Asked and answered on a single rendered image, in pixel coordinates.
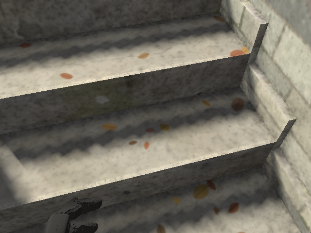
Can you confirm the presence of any left robot hand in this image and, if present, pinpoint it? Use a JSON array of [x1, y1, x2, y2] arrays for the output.
[[44, 197, 111, 233]]

